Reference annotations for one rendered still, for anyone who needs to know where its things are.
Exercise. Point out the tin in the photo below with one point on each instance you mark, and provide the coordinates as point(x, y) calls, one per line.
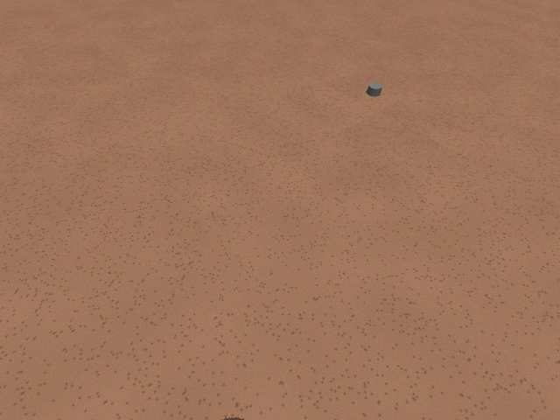
point(374, 89)

